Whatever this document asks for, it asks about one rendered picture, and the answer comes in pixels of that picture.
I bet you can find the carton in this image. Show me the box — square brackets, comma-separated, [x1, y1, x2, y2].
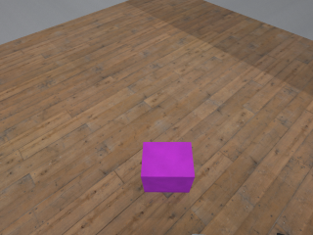
[141, 142, 195, 193]

